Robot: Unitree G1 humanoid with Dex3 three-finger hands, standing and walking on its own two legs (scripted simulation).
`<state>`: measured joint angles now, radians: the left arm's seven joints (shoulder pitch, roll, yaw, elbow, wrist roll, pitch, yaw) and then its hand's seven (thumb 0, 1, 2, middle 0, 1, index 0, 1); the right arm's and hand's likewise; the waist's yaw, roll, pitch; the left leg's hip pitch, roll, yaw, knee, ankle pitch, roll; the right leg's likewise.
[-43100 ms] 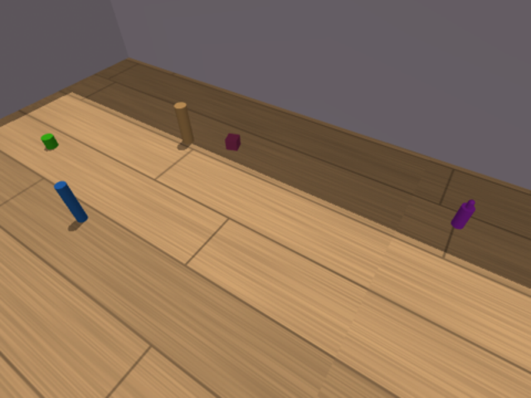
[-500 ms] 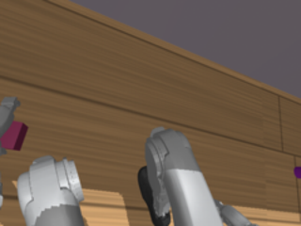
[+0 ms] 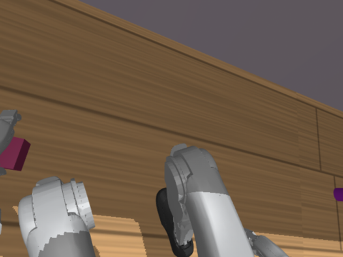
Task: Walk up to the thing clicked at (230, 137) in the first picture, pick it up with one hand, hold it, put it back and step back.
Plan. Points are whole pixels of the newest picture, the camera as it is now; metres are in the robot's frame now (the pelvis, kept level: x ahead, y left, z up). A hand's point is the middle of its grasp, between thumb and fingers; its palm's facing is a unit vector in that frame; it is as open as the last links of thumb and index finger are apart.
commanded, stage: close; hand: left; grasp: from above
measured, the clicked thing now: (5, 152) +0.40 +0.28 -0.26
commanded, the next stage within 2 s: none
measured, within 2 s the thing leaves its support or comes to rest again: neither
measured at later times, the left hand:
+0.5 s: hand out of the picture +0.40 +0.29 -0.23, palm faces -0.47 -0.05 -0.88, open 13.2 cm
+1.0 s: hand out of the picture +0.40 +0.29 -0.23, palm faces -0.48 -0.06 -0.88, open 13.3 cm
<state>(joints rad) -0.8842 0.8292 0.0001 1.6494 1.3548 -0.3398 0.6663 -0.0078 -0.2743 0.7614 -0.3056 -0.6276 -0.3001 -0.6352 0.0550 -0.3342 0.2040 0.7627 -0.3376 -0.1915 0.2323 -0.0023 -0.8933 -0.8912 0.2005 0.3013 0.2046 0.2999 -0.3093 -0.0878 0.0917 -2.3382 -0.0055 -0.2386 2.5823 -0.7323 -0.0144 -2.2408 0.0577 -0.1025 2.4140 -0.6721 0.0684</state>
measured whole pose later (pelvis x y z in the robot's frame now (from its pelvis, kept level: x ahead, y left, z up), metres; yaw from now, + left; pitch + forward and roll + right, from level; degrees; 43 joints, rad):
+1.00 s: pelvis +0.00 +0.00 +0.00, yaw +0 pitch +27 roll -13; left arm -0.89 0.83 0.00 1.66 1.36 -0.34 0.67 -0.01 -0.31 0.77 -0.29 -0.64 -0.29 -0.65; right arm 0.06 -0.33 0.21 0.76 -0.33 -0.20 0.23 0.00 -0.89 -0.89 0.20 0.30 0.20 0.30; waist -0.31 -0.09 0.09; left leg -2.34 0.00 -0.24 2.58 -0.73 0.00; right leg -2.24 0.06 -0.10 2.41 -0.67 0.07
